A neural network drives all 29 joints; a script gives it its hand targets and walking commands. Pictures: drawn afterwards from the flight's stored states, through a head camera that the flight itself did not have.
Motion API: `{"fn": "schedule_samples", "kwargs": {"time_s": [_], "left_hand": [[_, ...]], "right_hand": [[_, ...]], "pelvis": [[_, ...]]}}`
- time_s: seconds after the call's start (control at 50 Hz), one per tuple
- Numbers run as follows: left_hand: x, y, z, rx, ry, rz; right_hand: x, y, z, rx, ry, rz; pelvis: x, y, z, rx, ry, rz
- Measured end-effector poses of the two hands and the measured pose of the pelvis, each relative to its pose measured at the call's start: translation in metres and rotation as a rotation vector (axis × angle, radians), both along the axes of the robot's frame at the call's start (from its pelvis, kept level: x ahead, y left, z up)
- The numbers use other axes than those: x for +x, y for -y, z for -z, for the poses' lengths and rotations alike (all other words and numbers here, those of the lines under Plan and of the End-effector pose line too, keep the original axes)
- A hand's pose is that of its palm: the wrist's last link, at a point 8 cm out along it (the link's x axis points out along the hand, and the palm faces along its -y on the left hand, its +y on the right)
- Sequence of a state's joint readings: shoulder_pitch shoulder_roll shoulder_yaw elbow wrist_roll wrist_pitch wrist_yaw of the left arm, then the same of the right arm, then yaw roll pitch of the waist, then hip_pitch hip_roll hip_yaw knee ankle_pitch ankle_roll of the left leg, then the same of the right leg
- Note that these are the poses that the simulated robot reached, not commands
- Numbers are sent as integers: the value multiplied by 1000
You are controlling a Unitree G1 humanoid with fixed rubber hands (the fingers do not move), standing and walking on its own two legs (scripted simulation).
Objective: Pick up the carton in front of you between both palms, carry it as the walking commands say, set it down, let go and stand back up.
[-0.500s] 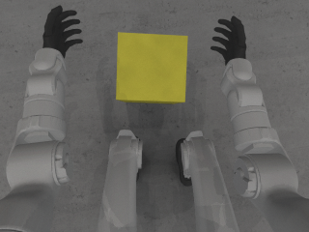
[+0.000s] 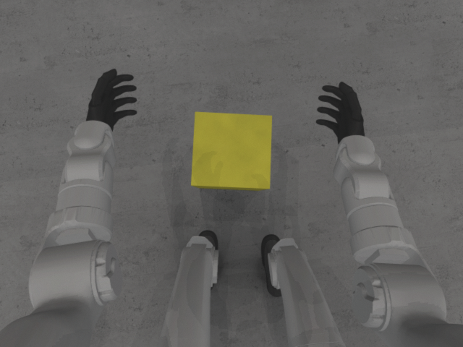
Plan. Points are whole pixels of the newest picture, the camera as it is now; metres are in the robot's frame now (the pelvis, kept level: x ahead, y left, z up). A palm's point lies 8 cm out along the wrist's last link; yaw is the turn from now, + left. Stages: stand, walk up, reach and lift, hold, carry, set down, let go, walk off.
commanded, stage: let go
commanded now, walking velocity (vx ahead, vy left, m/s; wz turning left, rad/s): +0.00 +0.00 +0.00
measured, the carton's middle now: (230, 156) +0.45 +0.02 -0.52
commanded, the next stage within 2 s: stand in 1.12 s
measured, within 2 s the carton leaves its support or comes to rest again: neither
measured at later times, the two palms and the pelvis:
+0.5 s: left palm (62, 218) +0.30 +0.23 +0.02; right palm (456, 223) +0.30 -0.23 +0.02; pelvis +0.07 -0.01 +0.11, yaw +2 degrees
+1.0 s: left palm (47, 294) +0.23 +0.21 +0.06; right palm out of the picture +0.25 -0.25 +0.06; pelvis +0.08 -0.02 +0.13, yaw +2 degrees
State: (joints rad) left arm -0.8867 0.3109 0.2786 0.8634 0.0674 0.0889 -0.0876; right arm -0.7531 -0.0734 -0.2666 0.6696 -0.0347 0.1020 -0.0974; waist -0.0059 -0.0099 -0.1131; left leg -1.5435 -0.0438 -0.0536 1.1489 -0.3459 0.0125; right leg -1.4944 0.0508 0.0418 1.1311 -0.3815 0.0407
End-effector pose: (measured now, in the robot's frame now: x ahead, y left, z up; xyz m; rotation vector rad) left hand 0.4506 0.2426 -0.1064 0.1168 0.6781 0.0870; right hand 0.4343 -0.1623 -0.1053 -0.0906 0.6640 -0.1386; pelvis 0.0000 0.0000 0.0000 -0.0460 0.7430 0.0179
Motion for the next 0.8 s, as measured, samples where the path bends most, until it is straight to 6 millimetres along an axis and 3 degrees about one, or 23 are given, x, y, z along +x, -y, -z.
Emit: {"fn": "schedule_samples", "kwargs": {"time_s": [0.12,0.28,0.6,0.7,0.8], "left_hand": [[-41,-4,-23,51,-54,-10],[-90,-3,-67,44,-75,-22],[-180,20,-146,41,-93,-11],[-202,23,-161,41,-100,-9],[-215,27,-167,38,-112,-4]], "right_hand": [[-33,10,-23,-54,-72,-78],[-75,38,-71,-64,-110,-108],[-165,78,-150,-50,-122,-90],[-181,88,-164,-53,-121,-98],[-185,90,-167,-49,-126,-115]], "pelvis": [[18,0,-31,12,62,-6],[44,4,-68,28,190,-10],[83,17,-120,53,535,-5],[87,20,-127,59,646,-5],[85,22,-129,64,734,-7]]}}
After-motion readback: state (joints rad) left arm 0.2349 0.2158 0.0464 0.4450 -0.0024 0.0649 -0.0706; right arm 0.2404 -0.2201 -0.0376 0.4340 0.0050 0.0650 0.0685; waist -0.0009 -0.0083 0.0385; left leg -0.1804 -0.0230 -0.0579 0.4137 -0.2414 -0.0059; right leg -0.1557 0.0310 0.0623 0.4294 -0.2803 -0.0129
